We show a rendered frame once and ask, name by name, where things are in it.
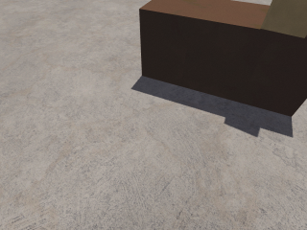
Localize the pedestal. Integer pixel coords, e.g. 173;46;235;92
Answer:
139;0;307;117

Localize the carton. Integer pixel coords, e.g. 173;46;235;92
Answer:
260;0;307;38

